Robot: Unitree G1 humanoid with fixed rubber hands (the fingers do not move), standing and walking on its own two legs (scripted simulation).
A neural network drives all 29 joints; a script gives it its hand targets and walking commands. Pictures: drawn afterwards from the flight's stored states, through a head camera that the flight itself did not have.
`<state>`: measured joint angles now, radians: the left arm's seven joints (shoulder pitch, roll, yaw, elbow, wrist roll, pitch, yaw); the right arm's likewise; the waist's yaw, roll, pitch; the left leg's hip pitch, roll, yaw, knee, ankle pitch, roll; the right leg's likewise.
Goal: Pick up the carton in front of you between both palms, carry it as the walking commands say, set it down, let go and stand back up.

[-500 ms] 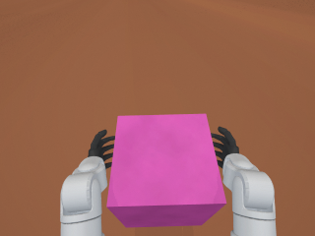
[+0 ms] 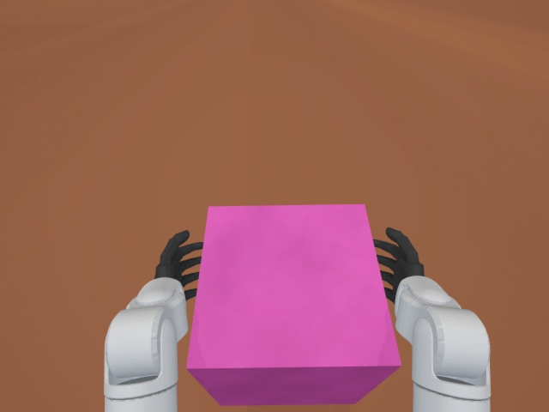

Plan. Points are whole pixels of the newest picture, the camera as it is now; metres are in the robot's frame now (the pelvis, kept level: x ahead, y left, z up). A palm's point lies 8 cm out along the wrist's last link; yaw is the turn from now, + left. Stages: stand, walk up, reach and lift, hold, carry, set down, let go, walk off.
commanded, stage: carry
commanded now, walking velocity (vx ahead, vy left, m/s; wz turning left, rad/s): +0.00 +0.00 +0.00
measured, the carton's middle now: (287, 312) +0.26 +0.01 +0.01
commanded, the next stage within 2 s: none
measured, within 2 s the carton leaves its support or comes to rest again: neither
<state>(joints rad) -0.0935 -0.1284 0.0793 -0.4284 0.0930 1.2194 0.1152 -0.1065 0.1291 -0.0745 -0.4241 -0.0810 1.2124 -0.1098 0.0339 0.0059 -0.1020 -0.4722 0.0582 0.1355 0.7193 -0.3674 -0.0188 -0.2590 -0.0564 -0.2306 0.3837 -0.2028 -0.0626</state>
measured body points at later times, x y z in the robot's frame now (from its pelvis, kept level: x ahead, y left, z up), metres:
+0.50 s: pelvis +0.14 -0.01 +0.00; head +0.13 -0.02 +0.45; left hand +0.42 +0.12 +0.10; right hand +0.39 -0.18 +0.09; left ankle +0.14 +0.12 -0.73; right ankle +0.01 -0.07 -0.73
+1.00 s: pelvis +0.19 -0.03 +0.00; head +0.19 -0.04 +0.45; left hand +0.47 +0.09 +0.09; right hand +0.44 -0.21 +0.08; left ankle +0.16 +0.10 -0.74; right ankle +0.07 -0.10 -0.70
